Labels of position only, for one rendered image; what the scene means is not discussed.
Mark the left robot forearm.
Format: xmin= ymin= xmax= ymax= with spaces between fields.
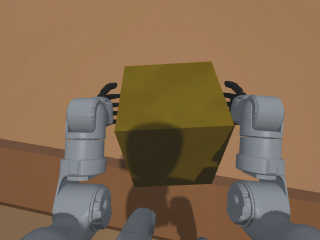
xmin=52 ymin=96 xmax=114 ymax=221

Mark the right robot hand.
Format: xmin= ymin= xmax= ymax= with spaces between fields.
xmin=223 ymin=81 xmax=246 ymax=125

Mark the left robot thigh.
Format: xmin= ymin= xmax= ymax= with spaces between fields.
xmin=116 ymin=207 xmax=156 ymax=240

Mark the carton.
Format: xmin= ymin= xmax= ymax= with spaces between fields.
xmin=114 ymin=61 xmax=235 ymax=187

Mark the robot right upper arm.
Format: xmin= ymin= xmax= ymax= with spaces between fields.
xmin=226 ymin=180 xmax=320 ymax=240

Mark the robot left upper arm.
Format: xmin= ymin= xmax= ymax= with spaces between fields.
xmin=20 ymin=183 xmax=112 ymax=240

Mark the left robot hand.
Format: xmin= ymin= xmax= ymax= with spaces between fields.
xmin=97 ymin=82 xmax=120 ymax=124

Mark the right robot forearm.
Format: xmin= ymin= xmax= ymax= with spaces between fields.
xmin=230 ymin=94 xmax=291 ymax=217

